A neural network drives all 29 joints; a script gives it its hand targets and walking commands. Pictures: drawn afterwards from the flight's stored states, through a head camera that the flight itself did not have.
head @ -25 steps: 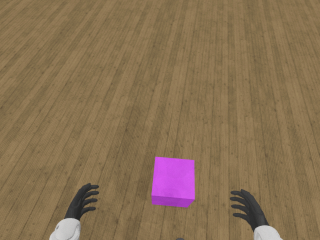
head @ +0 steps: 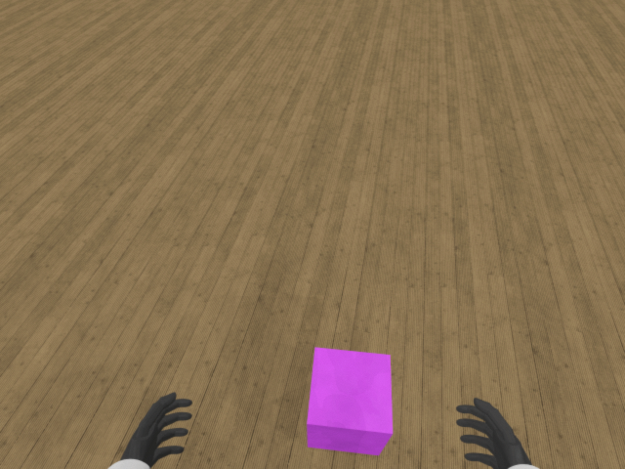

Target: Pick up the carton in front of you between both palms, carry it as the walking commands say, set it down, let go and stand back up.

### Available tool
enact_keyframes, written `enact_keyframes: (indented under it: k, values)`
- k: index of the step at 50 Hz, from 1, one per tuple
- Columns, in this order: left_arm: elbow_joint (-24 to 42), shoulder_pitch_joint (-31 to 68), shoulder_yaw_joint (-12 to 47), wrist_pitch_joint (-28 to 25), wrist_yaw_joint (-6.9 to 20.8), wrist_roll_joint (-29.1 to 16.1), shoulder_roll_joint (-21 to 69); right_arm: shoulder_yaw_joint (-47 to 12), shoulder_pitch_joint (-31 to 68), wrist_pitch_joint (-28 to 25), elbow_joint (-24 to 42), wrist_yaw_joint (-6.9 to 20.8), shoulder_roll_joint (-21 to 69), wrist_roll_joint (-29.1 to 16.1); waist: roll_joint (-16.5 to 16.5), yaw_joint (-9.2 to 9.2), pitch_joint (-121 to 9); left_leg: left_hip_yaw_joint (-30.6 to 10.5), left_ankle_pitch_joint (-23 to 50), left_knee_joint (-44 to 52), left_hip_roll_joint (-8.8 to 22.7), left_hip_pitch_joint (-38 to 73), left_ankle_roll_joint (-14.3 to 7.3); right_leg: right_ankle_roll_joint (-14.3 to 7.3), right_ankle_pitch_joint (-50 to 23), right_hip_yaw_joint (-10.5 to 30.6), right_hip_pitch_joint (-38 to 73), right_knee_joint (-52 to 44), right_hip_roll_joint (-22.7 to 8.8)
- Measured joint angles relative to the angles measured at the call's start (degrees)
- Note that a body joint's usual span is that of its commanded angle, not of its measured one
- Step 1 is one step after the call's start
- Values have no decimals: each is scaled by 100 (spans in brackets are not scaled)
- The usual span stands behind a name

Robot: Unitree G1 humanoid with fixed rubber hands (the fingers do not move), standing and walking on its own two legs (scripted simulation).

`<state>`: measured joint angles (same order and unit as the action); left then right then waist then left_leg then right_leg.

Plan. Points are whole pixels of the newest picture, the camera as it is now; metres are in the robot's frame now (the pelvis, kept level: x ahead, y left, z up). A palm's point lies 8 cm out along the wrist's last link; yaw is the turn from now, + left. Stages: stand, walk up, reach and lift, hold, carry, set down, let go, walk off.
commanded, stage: let go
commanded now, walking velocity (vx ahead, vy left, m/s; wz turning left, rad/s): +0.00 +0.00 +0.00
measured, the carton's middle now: (347, 402) +0.41 -0.09 -0.65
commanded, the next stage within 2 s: stand in 0.02 s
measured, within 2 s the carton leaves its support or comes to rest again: neither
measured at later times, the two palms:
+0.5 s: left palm out of the picture +0.12 +0.27 -0.09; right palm out of the picture +0.13 -0.30 -0.10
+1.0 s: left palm out of the picture +0.09 +0.28 -0.09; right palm out of the picture +0.10 -0.32 -0.10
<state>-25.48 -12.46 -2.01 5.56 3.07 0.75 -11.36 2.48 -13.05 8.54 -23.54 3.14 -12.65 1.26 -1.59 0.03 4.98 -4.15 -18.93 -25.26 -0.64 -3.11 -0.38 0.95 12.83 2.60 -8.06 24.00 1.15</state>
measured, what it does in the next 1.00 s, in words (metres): stands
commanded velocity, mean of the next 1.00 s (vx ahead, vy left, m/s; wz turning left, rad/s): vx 0.00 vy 0.00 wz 0.00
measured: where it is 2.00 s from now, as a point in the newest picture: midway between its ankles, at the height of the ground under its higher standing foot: outside the picture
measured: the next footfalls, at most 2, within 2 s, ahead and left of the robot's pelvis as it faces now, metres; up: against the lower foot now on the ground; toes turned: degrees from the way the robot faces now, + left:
none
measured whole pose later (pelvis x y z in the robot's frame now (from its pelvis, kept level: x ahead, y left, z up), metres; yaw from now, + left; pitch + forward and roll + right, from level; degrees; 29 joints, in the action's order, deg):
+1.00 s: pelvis -0.01 -0.02 +0.00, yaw +1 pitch -2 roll +0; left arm -53.6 -7.8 -1.4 -0.1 -0.7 1.5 -19.7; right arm 0.6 -12.5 -0.1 -47.3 -1.5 -21.4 1.8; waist -1.5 0.3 1.1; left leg -4.7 -17.9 -24.6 0.1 -4.9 1.3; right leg -0.6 13.6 0.9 -10.8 26.3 1.2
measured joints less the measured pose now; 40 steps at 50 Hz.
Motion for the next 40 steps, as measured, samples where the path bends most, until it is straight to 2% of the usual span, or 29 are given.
enact_keyframes:
  k: [2,5,13,40]
  values:
    - [-189,1,36,-96,-106,31,-33,-20,19,27,-48,-125,-52,13,7,-19,-110,-6,-42,-97,8,-116,21,-14,57,-14,-125,123,11]
    - [-740,100,58,-207,-296,158,-207,1,110,-250,-472,-299,-251,59,-4,-41,-315,-29,-155,-352,-4,-407,48,-32,195,-52,-427,416,5]
    - [-1527,156,-82,-420,-418,199,-616,63,49,-631,-1178,-385,-633,135,-66,-12,-479,-80,-241,-505,2,-619,93,-85,343,-128,-661,655,2]
    - [-2530,414,22,-557,-412,105,-760,-133,31,-829,-2079,-479,-814,71,-13,17,-401,-98,-37,-120,73,-288,175,-167,214,-201,-366,392,18]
